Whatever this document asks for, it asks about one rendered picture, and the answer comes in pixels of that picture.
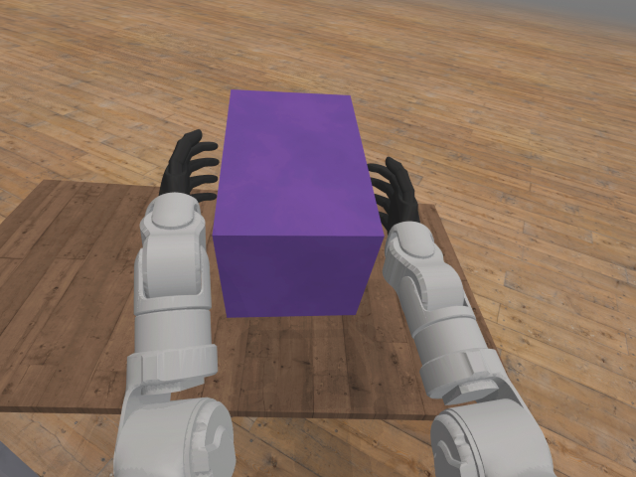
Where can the left robot hand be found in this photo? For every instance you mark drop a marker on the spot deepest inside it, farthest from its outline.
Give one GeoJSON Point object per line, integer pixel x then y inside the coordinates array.
{"type": "Point", "coordinates": [176, 178]}

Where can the left robot upper arm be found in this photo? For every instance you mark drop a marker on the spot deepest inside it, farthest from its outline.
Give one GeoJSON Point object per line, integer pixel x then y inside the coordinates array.
{"type": "Point", "coordinates": [177, 438]}

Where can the left robot forearm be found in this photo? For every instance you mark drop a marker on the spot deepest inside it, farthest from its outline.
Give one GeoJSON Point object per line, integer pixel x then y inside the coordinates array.
{"type": "Point", "coordinates": [173, 348]}

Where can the right robot forearm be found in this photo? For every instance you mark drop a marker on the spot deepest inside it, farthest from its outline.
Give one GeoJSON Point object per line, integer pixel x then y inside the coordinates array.
{"type": "Point", "coordinates": [457, 365]}

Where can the carton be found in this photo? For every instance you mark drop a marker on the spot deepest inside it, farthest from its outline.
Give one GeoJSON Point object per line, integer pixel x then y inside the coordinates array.
{"type": "Point", "coordinates": [297, 229]}

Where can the right robot upper arm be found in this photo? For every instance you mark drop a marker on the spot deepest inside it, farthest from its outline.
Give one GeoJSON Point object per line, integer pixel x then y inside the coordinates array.
{"type": "Point", "coordinates": [496, 438]}

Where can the right robot hand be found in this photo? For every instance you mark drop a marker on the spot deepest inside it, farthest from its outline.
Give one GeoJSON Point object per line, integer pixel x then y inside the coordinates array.
{"type": "Point", "coordinates": [401, 204]}

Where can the table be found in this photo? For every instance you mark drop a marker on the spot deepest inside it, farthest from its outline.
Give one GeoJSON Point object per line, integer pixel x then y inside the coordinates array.
{"type": "Point", "coordinates": [67, 323]}

